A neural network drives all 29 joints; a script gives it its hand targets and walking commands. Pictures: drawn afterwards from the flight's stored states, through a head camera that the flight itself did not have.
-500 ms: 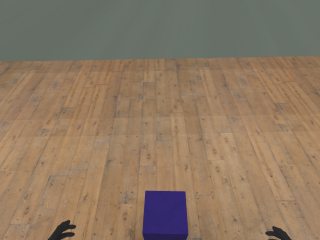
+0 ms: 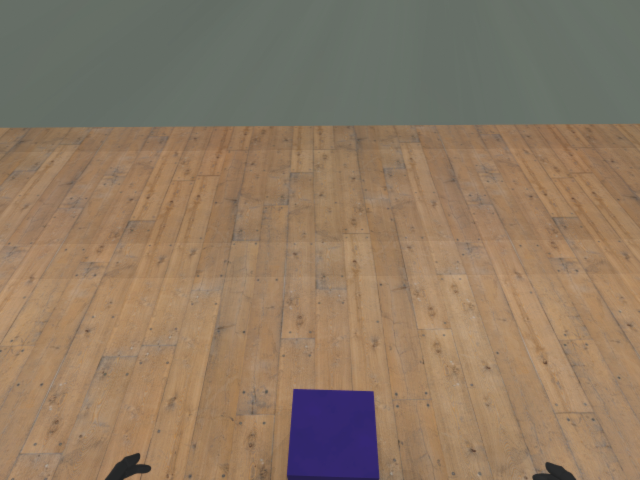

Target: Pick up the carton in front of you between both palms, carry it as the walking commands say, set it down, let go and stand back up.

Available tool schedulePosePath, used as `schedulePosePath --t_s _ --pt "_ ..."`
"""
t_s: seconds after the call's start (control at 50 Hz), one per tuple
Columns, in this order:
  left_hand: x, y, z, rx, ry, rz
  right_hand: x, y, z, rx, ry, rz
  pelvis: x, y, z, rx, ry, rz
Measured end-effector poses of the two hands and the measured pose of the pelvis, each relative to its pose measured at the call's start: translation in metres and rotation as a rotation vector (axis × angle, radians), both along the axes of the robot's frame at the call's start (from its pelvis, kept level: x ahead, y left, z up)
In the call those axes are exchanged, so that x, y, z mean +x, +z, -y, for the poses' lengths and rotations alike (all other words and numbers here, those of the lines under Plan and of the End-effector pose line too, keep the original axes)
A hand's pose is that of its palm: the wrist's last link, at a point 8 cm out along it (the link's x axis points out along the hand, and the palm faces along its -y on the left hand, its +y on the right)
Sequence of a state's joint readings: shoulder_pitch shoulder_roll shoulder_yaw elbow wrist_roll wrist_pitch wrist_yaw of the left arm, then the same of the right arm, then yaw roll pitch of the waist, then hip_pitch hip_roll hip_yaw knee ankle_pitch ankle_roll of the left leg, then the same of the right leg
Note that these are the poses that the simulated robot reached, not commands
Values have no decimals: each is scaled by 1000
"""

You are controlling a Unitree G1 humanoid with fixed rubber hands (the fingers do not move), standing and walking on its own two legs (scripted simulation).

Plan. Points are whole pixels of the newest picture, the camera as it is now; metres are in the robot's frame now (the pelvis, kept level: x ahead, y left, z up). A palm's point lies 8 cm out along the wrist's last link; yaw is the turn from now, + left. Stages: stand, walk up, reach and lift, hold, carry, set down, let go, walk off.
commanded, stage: stand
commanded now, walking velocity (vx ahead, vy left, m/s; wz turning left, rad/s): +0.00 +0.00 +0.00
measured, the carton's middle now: (332, 446) +0.37 -0.01 -0.65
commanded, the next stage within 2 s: none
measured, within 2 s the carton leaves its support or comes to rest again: neither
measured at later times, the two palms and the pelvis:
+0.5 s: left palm out of the picture +0.09 +0.30 -0.10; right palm out of the picture +0.08 -0.31 -0.09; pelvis -0.02 +0.00 +0.00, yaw +0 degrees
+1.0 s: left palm out of the picture +0.07 +0.30 -0.10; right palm out of the picture +0.08 -0.32 -0.09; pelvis -0.02 -0.01 +0.01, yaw +1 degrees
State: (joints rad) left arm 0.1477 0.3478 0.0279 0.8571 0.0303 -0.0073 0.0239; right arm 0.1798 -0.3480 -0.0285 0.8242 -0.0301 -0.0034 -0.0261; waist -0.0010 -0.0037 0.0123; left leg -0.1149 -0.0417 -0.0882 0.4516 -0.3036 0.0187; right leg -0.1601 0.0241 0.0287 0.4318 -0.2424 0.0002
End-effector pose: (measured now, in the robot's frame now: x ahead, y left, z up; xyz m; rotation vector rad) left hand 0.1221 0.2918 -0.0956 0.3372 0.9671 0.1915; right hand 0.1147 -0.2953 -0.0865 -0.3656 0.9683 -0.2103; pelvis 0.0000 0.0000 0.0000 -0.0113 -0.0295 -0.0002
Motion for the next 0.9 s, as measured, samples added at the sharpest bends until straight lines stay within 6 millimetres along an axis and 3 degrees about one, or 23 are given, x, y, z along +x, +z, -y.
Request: schedulePosePath --t_s 0.46,0.9 --pt "-32 -1 -7 11 30 -69 -35 -7 12 -5 -14 -86 -15 4 3 7 -2 21" --pt "-48 -3 -9 17 51 -115 -38 -8 18 -2 -7 -109 -22 5 8 6 8 25"
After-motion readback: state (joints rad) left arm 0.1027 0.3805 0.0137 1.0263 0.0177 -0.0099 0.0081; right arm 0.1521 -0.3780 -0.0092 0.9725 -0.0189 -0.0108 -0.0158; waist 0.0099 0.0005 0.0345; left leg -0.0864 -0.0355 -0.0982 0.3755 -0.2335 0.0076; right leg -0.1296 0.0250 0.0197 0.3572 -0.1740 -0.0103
